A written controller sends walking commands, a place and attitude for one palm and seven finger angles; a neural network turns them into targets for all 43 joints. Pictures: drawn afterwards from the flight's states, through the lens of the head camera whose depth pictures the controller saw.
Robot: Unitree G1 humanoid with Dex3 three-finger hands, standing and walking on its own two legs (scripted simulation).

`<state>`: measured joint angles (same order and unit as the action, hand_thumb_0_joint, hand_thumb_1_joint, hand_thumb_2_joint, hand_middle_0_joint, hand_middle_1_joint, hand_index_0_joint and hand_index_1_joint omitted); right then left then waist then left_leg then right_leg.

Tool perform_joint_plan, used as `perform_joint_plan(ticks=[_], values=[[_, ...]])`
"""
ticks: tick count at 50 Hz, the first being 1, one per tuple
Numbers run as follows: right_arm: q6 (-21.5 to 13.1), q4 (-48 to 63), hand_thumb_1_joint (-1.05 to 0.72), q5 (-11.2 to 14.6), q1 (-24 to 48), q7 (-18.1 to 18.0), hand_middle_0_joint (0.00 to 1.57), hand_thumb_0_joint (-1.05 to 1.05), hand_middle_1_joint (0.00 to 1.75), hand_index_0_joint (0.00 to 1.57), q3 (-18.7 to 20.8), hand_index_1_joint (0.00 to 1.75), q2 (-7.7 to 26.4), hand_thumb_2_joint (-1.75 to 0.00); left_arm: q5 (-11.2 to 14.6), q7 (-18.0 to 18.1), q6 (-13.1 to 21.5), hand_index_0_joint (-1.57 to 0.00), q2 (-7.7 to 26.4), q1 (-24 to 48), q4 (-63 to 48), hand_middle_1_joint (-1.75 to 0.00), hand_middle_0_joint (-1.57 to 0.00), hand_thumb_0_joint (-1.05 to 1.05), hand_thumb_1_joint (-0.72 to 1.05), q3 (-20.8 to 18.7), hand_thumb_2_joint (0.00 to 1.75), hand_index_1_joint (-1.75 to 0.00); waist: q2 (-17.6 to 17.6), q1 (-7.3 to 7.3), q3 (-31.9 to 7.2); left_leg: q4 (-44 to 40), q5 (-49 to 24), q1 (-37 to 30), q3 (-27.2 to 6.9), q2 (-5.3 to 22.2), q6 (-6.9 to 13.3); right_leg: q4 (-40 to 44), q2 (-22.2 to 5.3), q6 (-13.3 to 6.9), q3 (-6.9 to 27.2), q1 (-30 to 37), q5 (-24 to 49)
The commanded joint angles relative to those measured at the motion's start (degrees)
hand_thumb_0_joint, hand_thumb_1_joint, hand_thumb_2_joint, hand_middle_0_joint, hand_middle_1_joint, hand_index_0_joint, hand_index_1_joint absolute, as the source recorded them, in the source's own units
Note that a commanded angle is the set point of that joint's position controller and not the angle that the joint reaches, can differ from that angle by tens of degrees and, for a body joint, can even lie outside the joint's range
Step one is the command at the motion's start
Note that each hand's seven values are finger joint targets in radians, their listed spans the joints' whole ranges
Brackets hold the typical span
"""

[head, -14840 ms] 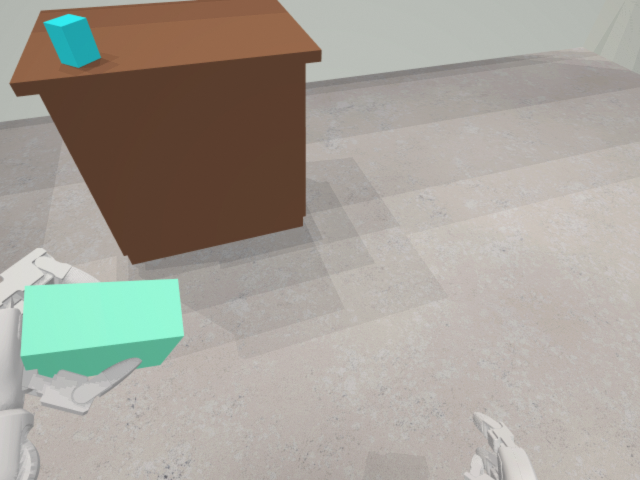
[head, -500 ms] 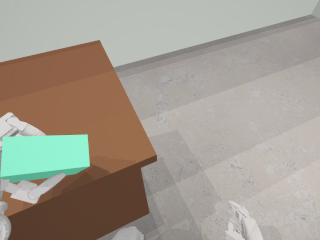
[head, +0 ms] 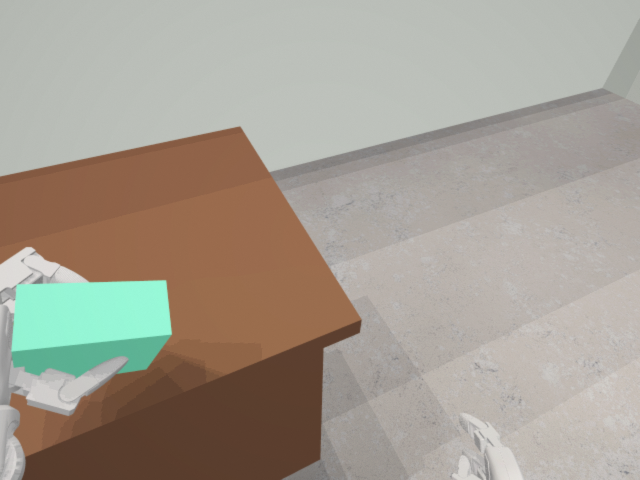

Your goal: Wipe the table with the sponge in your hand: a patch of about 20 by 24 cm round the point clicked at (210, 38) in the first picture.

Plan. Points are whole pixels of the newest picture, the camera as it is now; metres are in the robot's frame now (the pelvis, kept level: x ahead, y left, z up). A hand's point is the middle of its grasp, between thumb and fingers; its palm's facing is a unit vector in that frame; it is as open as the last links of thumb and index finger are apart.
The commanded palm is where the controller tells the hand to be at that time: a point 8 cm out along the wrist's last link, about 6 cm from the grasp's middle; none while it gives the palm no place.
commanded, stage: come to a stop and stand still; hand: left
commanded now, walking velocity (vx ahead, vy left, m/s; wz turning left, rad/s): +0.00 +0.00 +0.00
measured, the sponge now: (114, 332) +0.22 +0.22 +0.14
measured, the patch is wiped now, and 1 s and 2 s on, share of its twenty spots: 0.00 0.00 0.00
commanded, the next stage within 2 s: look again from close up in 0.86 s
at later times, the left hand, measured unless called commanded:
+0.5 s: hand (77, 329) +0.22 +0.26 +0.15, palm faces +0.18 -0.89 -0.42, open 9.9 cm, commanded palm +0.17 +0.32 +0.18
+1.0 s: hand (39, 310) +0.23 +0.30 +0.16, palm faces +0.33 -0.86 -0.39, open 9.9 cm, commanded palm +0.17 +0.33 +0.18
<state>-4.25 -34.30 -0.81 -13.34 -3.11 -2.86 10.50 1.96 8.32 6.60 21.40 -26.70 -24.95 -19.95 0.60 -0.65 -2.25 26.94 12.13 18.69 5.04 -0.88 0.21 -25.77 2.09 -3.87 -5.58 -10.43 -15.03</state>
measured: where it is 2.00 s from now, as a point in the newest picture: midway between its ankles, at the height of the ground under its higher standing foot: outside the picture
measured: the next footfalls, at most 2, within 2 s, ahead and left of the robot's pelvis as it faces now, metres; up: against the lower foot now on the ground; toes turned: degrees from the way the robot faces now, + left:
none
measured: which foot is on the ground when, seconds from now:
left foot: down 0.00-1.00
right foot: down 0.00-1.00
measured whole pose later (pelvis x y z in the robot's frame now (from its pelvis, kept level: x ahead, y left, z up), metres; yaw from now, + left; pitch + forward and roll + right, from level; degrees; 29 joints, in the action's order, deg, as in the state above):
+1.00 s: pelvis +0.00 +0.06 +0.00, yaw -3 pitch -1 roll -2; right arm -7.1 -32.3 -0.3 -10.5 -1.4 -2.5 10.0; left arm 0.6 5.3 12.0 21.9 -22.8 -24.4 -20.3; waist -1.7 -1.3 2.9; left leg 25.4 11.0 13.5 1.8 -2.7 4.3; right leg -22.1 0.1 0.9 -1.3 -8.8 -12.2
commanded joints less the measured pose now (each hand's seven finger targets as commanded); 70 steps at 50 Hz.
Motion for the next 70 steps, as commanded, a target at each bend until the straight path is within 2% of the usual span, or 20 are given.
perform_joint_plan(ticks=[1, 3, 7, 9, 10, 11, 12, 13, 14, 16, 18, 22, 23, 24, 30, 35, 43, 48, 55, 70], values=[[-2.7, 7.6, -0.9, 0.4, 6.2, -0.6, 0.2, 0.0, 0.3, 0.2, 3.1, 0.3, 7.1, -0.9, 0.3, 1.4, 3.1, -1.2, 8.3, 10.0, -12.5, -1.6, -1.2, 0.0, 0.1, -3.5, 1.3, -1.6, -8.0, 0.0, 0.2, 12.1, 3.5, -1.6, -6.1, 3.0, -0.7, 15.7, -18.0, -6.1, 21.7, -8.1, -10.7], [-3.0, 7.3, -0.9, 0.6, 6.5, -0.5, 0.2, 0.0, 0.3, 0.2, 2.8, 0.3, 7.4, -0.9, 0.2, 1.7, 3.6, -1.2, 8.1, 12.9, -14.7, -1.6, -1.2, 0.0, 0.1, -2.5, 1.3, -1.6, -4.3, 0.34, -0.9, 9.8, 2.1, -1.4, -6.4, 2.8, -0.6, 11.5, -16.8, -5.2, 18.1, -5.4, -3.0], [-4.0, 6.9, -0.9, 0.6, 6.4, -1.3, 0.2, 0.0, 0.3, 0.2, 3.5, 0.3, 8.0, -0.9, 0.0, 2.3, 5.2, -1.2, 9.2, 12.5, -15.1, -1.6, -1.2, 0.0, 0.1, -3.3, 1.3, -1.6, 3.9, -0.63, -1.6, -0.8, -8.5, -7.6, -7.9, 4.8, 0.7, 5.3, -9.5, 0.5, 11.1, -3.4, 3.5], [-4.0, 7.4, -0.9, 0.8, 6.6, -1.4, 0.2, 0.0, 0.3, 0.2, 4.0, 0.3, 8.4, -0.9, 0.0, 2.3, 5.4, -1.2, 9.9, 9.6, -15.2, -1.6, -1.2, 0.0, 0.1, -4.7, 1.3, -1.6, 3.7, -0.78, -2.2, -0.9, -15.6, -8.3, -9.2, 6.3, 1.1, 3.6, -7.3, 1.6, 9.9, -1.5, 9.7], [-6.3, 6.6, -0.9, -0.4, -0.8, -0.7, 0.2, 0.0, 0.3, 0.2, 6.2, 0.3, 8.7, -0.9, -7.4, 1.3, 9.8, -1.2, 50.5, 62.9, -21.8, -1.6, -1.2, 0.0, 0.1, -35.2, 1.3, -1.6, -8.0, -2.31, 13.5, 8.2, -10.0, 4.1, -3.4, 3.3, 1.4, 13.6, -6.7, 9.3, 14.2, -12.1, 21.2], [-5.8, 4.5, -0.9, 0.5, 3.6, 0.0, 0.2, 0.0, 0.3, 0.2, 3.2, 0.3, 4.1, -0.9, -2.5, -1.5, 8.2, -1.2, 21.0, 36.0, 5.6, -1.6, -1.2, 0.0, 0.1, -14.8, 1.3, -1.6, -10.1, -0.77, 2.6, 10.5, -4.4, -1.8, -6.2, -1.0, 1.1, 8.9, -12.5, 2.2, 18.4, -8.5, 19.9], [-5.7, 7.8, -0.9, 1.6, 5.5, 0.5, 0.2, 0.0, 0.3, 0.2, 5.0, 0.3, 6.1, -0.9, 0.0, -1.6, 8.8, -1.2, 14.8, 22.8, 3.2, -1.6, -1.2, 0.0, 0.1, -11.2, 1.3, -1.6, -6.1, -1.81, 4.9, 8.8, -1.9, -1.2, -6.3, 1.2, 0.2, 11.5, -13.5, 3.0, 20.9, -4.3, 21.9], [-5.5, 8.0, -0.9, 2.5, 6.0, 1.3, 0.2, 0.0, 0.3, 0.2, 5.2, 0.3, 6.5, -0.9, 0.5, -1.8, 8.7, -1.2, 7.6, 19.2, 4.1, -1.6, -1.2, 0.0, 0.1, -5.3, 1.3, -1.6, 1.8, -1.24, -0.6, 4.8, -3.3, -3.1, -4.9, 1.6, 0.3, 7.6, -13.7, 1.2, 18.6, 2.2, 22.5], [-5.5, 8.3, -0.9, 2.0, 5.4, 1.6, 0.2, 0.0, 0.3, 0.2, 5.8, 0.3, 8.5, -0.9, 0.8, -1.9, 9.8, -1.2, 9.8, 18.9, -2.7, -1.6, -1.2, 0.0, 0.1, -6.0, 1.3, -1.6, 7.2, -1.14, -5.1, 1.4, -4.8, -5.2, -4.5, 1.1, 0.7, 5.3, -11.7, 2.3, 15.4, 5.3, 20.6], [-5.9, 9.2, -0.9, 1.9, 5.8, 3.0, 0.2, 0.0, 0.3, 0.2, 6.2, 0.3, 9.0, -0.9, 1.3, -2.4, 10.6, -1.2, 6.9, 11.6, -10.4, -1.6, -1.2, 0.0, 0.1, -2.9, 1.3, -1.6, 7.1, -1.73, -9.0, -1.3, -12.6, -7.7, -6.7, 3.4, 1.9, 2.0, -8.3, 4.9, 11.5, 7.6, 16.5], [-6.4, 10.0, -0.9, 2.2, 7.5, 3.7, 0.2, 0.0, 0.3, 0.2, 6.2, 0.3, 8.4, -0.9, 1.5, -2.3, 10.2, -1.2, 5.6, 1.8, -13.1, -1.6, -1.2, 0.0, 0.1, -1.9, 1.3, -1.6, 4.2, -2.04, -10.2, -2.9, -14.3, -9.8, -10.3, 6.7, 3.3, -0.2, -5.9, 4.5, 8.3, 5.0, 10.9], [-6.0, 11.7, -0.9, 1.2, 8.2, 2.3, 0.2, 0.0, 0.3, 0.2, 5.6, 0.3, 8.8, -0.9, 0.9, -1.5, 10.5, -1.2, 13.3, 0.6, -17.3, -1.6, -1.2, 0.0, 0.1, -10.9, 1.3, -1.6, -1.3, -1.42, -6.0, -8.6, 1.8, -1.0, -13.8, 8.2, 3.1, 0.6, -4.4, 2.9, 7.1, 5.2, 1.1], [-5.6, 11.5, -0.9, 1.1, 8.4, 1.6, 0.2, 0.0, 0.3, 0.2, 5.5, 0.3, 9.0, -0.9, 0.9, -0.9, 10.6, -1.2, 16.1, 1.9, -17.6, -1.6, -1.2, 0.0, 0.1, -14.0, 1.3, -1.6, 0.1, -1.21, -5.1, -9.8, 4.6, -0.5, -14.1, 8.0, 2.9, 0.5, -4.1, 2.9, 6.8, 4.7, -0.1], [-5.5, 11.7, -0.9, 1.0, 8.0, 1.2, 0.2, 0.0, 0.3, 0.2, 5.3, 0.3, 8.6, -0.9, 1.1, -1.1, 10.9, -1.2, 14.3, 3.5, -16.9, -1.6, -1.2, 0.0, 0.1, -13.1, 1.3, -1.6, 1.4, -0.76, -4.0, -10.8, 6.2, 0.3, -14.5, 7.9, 3.0, 0.2, -3.8, 2.8, 6.2, 4.6, -0.4], [-7.0, 10.0, -0.9, 0.8, 5.9, 0.4, 0.2, 0.0, 0.3, 0.2, 4.8, 0.3, 8.2, -0.9, 0.2, -1.8, 11.7, -1.2, 11.0, 13.9, -13.7, -1.6, -1.2, 0.0, 0.1, -8.7, 1.3, -1.6, 9.7, -0.25, -1.4, -12.0, 5.9, -1.6, -14.8, 8.6, 2.2, 0.4, -3.2, 2.6, 5.8, 3.9, 1.5], [-8.2, 8.9, -0.9, 0.7, 5.4, 1.7, 0.2, 0.0, 0.3, 0.2, 4.9, 0.3, 8.7, -0.9, -1.4, -2.1, 10.7, -1.2, 4.2, 14.3, -13.4, -1.6, -1.2, 0.0, 0.1, -0.3, 1.3, -1.6, 6.5, -0.26, -2.5, -12.0, 3.6, -6.3, -15.1, 8.4, 0.4, 2.0, -2.8, 2.6, 6.4, 2.2, 2.6], [-6.0, 9.6, -0.9, 0.5, 7.6, 1.2, 0.2, 0.0, 0.3, 0.2, 4.5, 0.3, 7.9, -0.9, -1.4, -0.9, 9.6, -1.2, 10.4, 11.0, -11.7, -1.6, -1.2, 0.0, 0.1, -8.1, 1.3, -1.6, 2.2, -0.96, -2.2, -11.4, 3.3, -3.2, -13.0, 6.4, -0.3, 4.9, -3.2, 2.6, 6.6, 5.8, 4.5], [-5.9, 10.5, -0.9, 0.7, 8.2, 0.9, 0.2, 0.0, 0.3, 0.2, 4.2, 0.3, 7.6, -0.9, -0.3, -1.5, 10.1, -1.2, 9.9, 9.6, -15.2, -1.6, -1.2, 0.0, 0.1, -7.6, 1.3, -1.6, 6.3, -0.72, -4.2, -8.7, -5.5, -6.5, -11.3, 5.3, -0.5, 4.5, -3.8, 2.3, 6.5, 5.8, 9.0], [-5.9, 9.9, -0.9, 1.0, 6.7, 0.9, 0.2, 0.0, 0.3, 0.2, 4.9, 0.3, 8.5, -0.9, 0.3, -1.5, 9.1, -1.2, 8.1, 6.0, -14.7, -1.6, -1.2, 0.0, 0.1, -5.3, 1.3, -1.6, 2.8, -0.73, -7.0, -4.5, -17.1, -10.7, -10.3, 5.4, -0.2, 4.9, -4.7, 2.4, 7.2, 6.0, 15.4], [-5.2, 9.9, -0.9, 1.3, 7.9, 0.0, 0.2, 0.0, 0.3, 0.2, 5.0, 0.3, 8.6, -0.9, 0.5, -1.0, 8.3, -1.2, 8.6, 8.3, -14.4, -1.6, -1.2, 0.0, 0.1, -4.8, 1.3, -1.6, 3.3, -0.67, -1.9, -6.1, -2.6, -7.1, -10.4, 4.2, 1.6, 8.6, -5.8, 2.1, 9.7, 3.2, 7.1]])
